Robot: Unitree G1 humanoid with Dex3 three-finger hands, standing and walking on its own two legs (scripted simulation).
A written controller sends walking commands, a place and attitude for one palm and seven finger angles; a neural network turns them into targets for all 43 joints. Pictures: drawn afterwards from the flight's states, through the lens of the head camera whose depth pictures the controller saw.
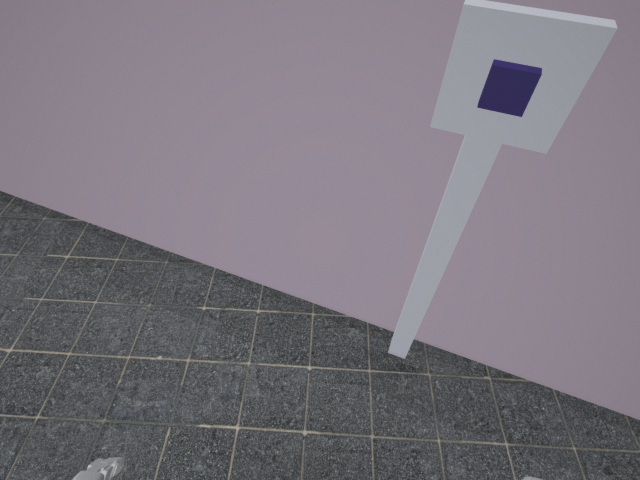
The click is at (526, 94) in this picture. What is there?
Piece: button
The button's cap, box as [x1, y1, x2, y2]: [477, 59, 541, 116]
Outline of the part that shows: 494,59 477,107 521,116 541,74 541,68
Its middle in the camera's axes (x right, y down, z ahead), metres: +0.27 -0.22 +0.56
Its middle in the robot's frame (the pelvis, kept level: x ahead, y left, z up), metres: +0.60 -0.23 +0.21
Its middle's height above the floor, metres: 0.98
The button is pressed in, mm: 0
